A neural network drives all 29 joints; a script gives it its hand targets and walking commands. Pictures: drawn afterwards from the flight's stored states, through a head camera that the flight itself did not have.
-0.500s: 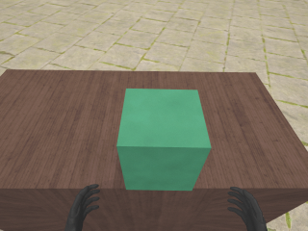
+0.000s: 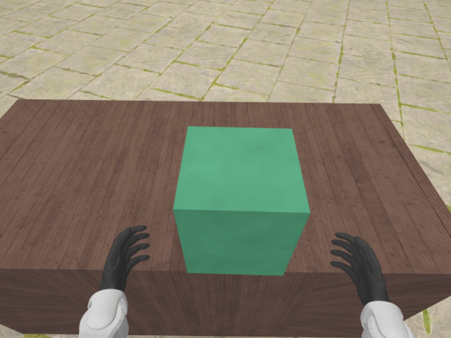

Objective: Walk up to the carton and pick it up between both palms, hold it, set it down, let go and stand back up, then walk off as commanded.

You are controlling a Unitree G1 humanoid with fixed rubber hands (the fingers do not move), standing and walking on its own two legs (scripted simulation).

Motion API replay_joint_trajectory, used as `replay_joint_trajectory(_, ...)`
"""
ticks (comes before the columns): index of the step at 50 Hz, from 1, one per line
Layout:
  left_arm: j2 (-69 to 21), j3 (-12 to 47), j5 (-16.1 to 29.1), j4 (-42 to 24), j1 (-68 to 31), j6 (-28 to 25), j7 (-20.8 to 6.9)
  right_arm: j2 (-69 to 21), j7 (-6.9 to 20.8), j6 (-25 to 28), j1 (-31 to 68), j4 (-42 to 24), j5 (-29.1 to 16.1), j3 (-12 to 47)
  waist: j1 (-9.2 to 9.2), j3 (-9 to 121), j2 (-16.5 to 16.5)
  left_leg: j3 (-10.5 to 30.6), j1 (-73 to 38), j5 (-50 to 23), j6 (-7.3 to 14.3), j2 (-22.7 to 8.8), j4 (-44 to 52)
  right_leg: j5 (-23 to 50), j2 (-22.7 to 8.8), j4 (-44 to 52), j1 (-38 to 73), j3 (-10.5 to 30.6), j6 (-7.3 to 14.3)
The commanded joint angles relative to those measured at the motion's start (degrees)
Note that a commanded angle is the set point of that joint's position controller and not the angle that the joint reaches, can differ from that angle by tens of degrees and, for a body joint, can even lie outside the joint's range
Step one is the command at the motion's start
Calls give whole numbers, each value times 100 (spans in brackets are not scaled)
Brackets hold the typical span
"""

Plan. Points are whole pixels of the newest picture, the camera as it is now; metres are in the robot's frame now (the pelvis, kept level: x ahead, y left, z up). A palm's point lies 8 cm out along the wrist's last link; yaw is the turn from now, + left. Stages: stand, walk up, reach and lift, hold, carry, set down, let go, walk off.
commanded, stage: reach and lift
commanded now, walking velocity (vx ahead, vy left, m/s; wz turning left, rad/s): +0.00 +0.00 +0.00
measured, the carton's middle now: (237, 204) +0.38 +0.01 -0.01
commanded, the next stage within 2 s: none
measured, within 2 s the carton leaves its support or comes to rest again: neither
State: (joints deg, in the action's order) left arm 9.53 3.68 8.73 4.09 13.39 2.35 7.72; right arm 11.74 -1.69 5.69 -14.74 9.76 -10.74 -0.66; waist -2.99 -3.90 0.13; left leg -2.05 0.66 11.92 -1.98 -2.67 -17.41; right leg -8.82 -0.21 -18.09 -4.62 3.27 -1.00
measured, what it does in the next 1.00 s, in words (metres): stands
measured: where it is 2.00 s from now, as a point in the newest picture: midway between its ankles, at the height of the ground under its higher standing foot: outside the picture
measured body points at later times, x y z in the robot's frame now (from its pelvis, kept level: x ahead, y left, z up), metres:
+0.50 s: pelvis +0.01 +0.00 +0.00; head +0.02 +0.00 +0.45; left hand +0.29 +0.21 +0.07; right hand +0.31 -0.21 +0.08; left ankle -0.02 +0.14 -0.75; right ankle +0.02 -0.13 -0.75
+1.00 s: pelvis -0.01 -0.01 +0.00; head +0.01 +0.01 +0.45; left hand +0.36 +0.21 +0.12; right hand +0.38 -0.21 +0.13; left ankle -0.02 +0.14 -0.75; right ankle +0.02 -0.13 -0.75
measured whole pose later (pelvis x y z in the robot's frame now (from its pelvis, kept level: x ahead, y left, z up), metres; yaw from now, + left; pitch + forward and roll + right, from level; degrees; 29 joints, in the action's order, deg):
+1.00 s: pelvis -0.01 -0.01 +0.00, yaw +1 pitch +1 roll +0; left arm 12.8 -6.9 9.0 7.3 -27.1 36.3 5.3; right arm 20.8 -3.9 -18.0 28.4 22.5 -22.3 -0.3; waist -0.3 -0.3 1.8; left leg -0.6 9.5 10.9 -2.4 -3.0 -19.3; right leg -7.2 0.0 -18.0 -12.1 2.0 -0.8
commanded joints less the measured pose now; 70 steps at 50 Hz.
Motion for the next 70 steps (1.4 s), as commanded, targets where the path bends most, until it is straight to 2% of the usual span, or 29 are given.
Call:
replay_joint_trajectory(1, 323, -309, 153, -1224, -909, 299, -118, 703, -130, -47, 992, -1557, -144, -303, -1, 691, 424, -213, 193, -1103, 7, 337, 272, 470, 302, 349, 265, -152, 182)
replay_joint_trajectory(8, 443, -788, -161, -2091, -1409, 1211, -239, 892, -228, -674, 1360, -1523, -513, -201, 11, 616, -183, -199, 7, -1676, -137, 370, 182, 1024, 320, 305, 410, -143, 198)
replay_joint_trajectory(11, 496, -841, -53, -2087, -2063, 1537, -342, 987, -273, -950, 2068, -1562, -599, -280, 104, 885, -145, -197, -3, -1227, -91, 337, 198, 589, 315, 367, 320, -119, 159)
replay_joint_trajectory(16, 469, -807, 191, -2452, -2244, 1750, -350, 1047, -368, -1079, 2342, -1963, -669, -324, 261, 1257, -91, -165, -66, -1559, -25, 362, 77, 1210, 272, 258, 426, -112, 109)
replay_joint_trajectory(21, 557, -1285, 122, -2086, -2538, 1954, -452, 973, -440, -1340, 2718, -1896, -698, -74, 42, 1223, 91, -168, 159, -1611, 35, 423, 168, 1579, 198, 203, 490, -77, -8)
replay_joint_trajectory(24, 674, -1118, 159, -2526, -2949, 1971, -426, 1282, -468, -1365, 3080, -1875, -731, -244, 284, 1806, 61, -76, -132, -2149, -44, 401, -53, 1995, 322, 51, 542, -212, 2)
replay_joint_trajectory(26, 720, -1302, 69, -2216, -2975, 2138, -496, 1281, -525, -1495, 3150, -1563, -770, -39, 145, 1592, 256, -114, 20, -2256, -16, 441, -49, 2540, 259, -27, 699, -159, -42)
replay_joint_trajectory(29, 940, -1321, 163, -2176, -3654, 2291, -457, 1505, -533, -1540, 3948, -1743, -848, -349, 264, 1848, 172, -92, 133, -1748, -5, 415, 9, 1937, 306, -12, 663, -205, -42)
replay_joint_trajectory(31, 747, -1444, 48, -1786, -3651, 2537, -485, 1530, -502, -1639, 4105, -1602, -879, -275, 132, 1652, 278, -55, -23, -1736, 10, 385, 38, 1603, 341, 108, 503, -202, 6)
replay_joint_trajectory(35, 847, -1356, 139, -1858, -4391, 2753, -500, 1560, -457, -1891, 4692, -1107, -1062, -253, 248, 1884, 1, -62, 120, -1738, -30, 361, 6, 1800, 320, 21, 418, -201, 7)
replay_joint_trajectory(38, 915, -1325, 172, -1567, -4895, 2861, -425, 1681, -434, -1877, 5269, -1106, -950, -401, 321, 2156, 263, -15, 257, -1493, 70, 377, 28, 1625, 331, 35, 471, -250, -8)
replay_joint_trajectory(42, 952, -1349, -49, -1119, -5505, 3048, -339, 1632, -319, -2124, 5607, -10, -1033, -257, 209, 2103, -294, -47, 207, -1419, -31, 333, 12, 1370, 297, 47, 147, -186, 63)
replay_joint_trajectory(43, 916, -1293, 25, -1427, -5459, 3037, -365, 1703, -362, -2056, 5601, -348, -1168, -265, 331, 2589, -45, 14, 4, -1767, -33, 326, -97, 1747, 334, -21, 337, -230, -8)
replay_joint_trajectory(45, 894, -1305, -44, -993, -5838, 3106, -284, 1919, -254, -2138, 6199, 232, -1246, -289, 246, 2558, -341, 82, 35, -1655, -135, 263, -65, 1403, 396, 12, 74, -351, 117)
replay_joint_trajectory(48, 983, -1121, -10, -719, -6279, 3146, -213, 2005, -219, -2112, 6502, 688, -1128, -509, 428, 2417, -367, 47, 314, -1251, -118, 298, -71, 1178, 368, 6, 47, -343, 67)
replay_joint_trajectory(49, 941, -1196, 49, -496, -6455, 3143, -230, 1899, -215, -2057, 6787, 336, -1137, -369, 240, 2790, -115, 18, 341, -1350, -49, 333, -112, 1326, 342, 11, 182, -293, 54)
replay_joint_trajectory(51, 1311, -1346, -23, 47, -6621, 3074, -288, 1842, -299, -2030, 7003, 443, -1042, -268, 271, 2800, 309, -50, 747, -1404, 52, 408, -127, 1863, 279, -109, 551, -222, -130)
replay_joint_trajectory(53, 1321, -1344, -94, 70, -7037, 3095, -231, 1919, -259, -2130, 7276, 1007, -1158, -230, 305, 2846, -14, -55, 612, -1288, -1, 401, -83, 1634, 279, -95, 443, -284, -86)
replay_joint_trajectory(55, 1284, -1354, 25, -317, -6878, 3021, -198, 1909, -270, -2091, 7360, 626, -1236, -109, 66, 3292, 151, -14, 468, -1738, -23, 359, -137, 2016, 298, -172, 651, -275, -85)
replay_joint_trajectory(56, 1464, -1279, 103, 89, -7305, 3018, -226, 1983, -304, -2093, 7567, 1006, -1138, -318, 383, 3109, 42, -18, 634, -1662, -60, 402, -179, 1996, 334, -152, 588, -314, -78)
replay_joint_trajectory(57, 1457, -1370, 113, -68, -7345, 2988, -215, 1958, -320, -2044, 7757, 585, -1208, -234, 212, 3573, 64, -12, 478, -1946, -25, 407, -255, 2335, 293, -200, 701, -283, -102)
replay_joint_trajectory(58, 1368, -1255, 115, 319, -7342, 3000, -279, 2055, -347, -2076, 7767, 864, -1121, -268, 334, 3319, 189, 10, 630, -1793, -32, 380, -220, 2397, 300, -234, 617, -277, -145)
replay_joint_trajectory(60, 1486, -1252, 179, 588, -7993, 2854, -221, 1994, -283, -2082, 8389, 1148, -1304, -93, 142, 3497, 19, 1, 661, -1775, -39, 369, -176, 2112, 287, -209, 405, -310, -130)
replay_joint_trajectory(61, 1497, -1124, 230, 790, -8039, 2853, -233, 2056, -266, -2107, 8218, 1483, -1181, -255, 393, 3297, -22, 28, 595, -1520, -89, 358, -186, 1805, 303, -177, 310, -406, -111)
replay_joint_trajectory(62, 1653, -1264, 315, 1045, -8254, 2853, -255, 2034, -282, -2110, 8545, 1352, -1113, -331, 320, 3336, 221, 11, 809, -1342, 1, 370, -157, 1768, 290, -171, 299, -332, -136)
replay_joint_trajectory(63, 1512, -1337, 183, 1311, -7723, 2784, -296, 1946, -313, -2058, 8135, 1492, -1167, -35, 187, 3268, 452, -20, 835, -1611, 18, 365, -164, 2278, 253, -218, 649, -278, -156)
replay_joint_trajectory(65, 1451, -1325, -17, 1336, -7530, 2736, -369, 1854, -347, -2061, 7979, 1916, -1129, 55, 253, 3513, 216, -46, 593, -1976, -21, 381, -222, 2907, 244, -246, 912, -263, -205)
replay_joint_trajectory(68, 1237, -1327, -238, 2559, -7354, 2625, -568, 1787, -331, -2080, 7783, 2955, -1077, 89, 373, 2776, 309, -8, 766, -1612, 9, 373, -81, 2442, 295, -129, 730, -385, -198)
replay_joint_trajectory(70, 1178, -1306, -201, 1780, -7292, 2266, -574, 1576, -375, -1783, 7663, 2298, -1193, 138, 320, 3059, 46, 38, 707, -1935, -34, 411, -183, 2594, 293, -216, 733, -372, -195)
